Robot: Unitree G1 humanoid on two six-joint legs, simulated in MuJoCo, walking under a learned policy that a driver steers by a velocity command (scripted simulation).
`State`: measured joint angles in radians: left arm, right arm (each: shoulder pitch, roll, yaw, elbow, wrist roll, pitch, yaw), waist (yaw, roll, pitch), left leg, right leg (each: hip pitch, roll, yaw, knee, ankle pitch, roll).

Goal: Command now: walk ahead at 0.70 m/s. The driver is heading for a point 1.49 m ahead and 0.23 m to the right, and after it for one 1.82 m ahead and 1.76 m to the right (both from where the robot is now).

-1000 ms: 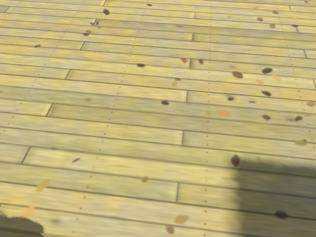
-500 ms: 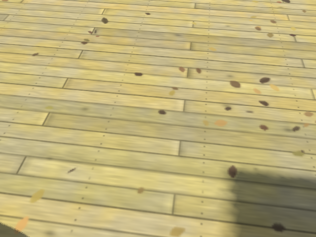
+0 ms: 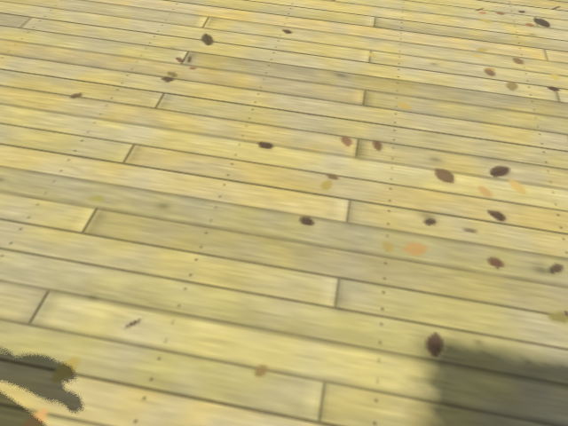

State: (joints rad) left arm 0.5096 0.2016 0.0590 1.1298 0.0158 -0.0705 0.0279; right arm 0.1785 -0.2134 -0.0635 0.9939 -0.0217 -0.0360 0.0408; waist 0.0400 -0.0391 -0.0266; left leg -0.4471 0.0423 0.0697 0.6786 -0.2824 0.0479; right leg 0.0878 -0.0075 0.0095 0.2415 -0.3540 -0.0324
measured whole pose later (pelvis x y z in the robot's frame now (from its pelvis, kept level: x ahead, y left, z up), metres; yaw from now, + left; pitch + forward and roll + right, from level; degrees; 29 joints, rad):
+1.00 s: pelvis +0.84 +0.04 -0.03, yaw -2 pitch +2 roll +0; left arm 0.53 0.20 0.04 1.05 0.02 -0.11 0.00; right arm -0.07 -0.22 0.01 0.75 -0.03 -0.09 0.03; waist 0.09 0.02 0.05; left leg -0.58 0.01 0.10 0.50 0.00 0.14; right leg 0.29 0.06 -0.02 0.21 -0.44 -0.07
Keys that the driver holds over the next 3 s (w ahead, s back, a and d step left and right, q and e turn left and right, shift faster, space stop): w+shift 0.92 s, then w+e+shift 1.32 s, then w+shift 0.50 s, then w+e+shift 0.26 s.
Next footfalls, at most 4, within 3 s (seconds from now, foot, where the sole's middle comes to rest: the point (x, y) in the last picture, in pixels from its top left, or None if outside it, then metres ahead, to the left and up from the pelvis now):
0.06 left None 0.13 0.13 -0.77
0.54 right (311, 399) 0.60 -0.04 -0.77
1.00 left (255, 246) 1.07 0.13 -0.77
1.46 right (324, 160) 1.47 -0.08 -0.77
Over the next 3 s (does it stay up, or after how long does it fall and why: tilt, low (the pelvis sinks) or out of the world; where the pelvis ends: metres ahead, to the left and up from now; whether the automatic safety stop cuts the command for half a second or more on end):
stays up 2.16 -1.05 0.00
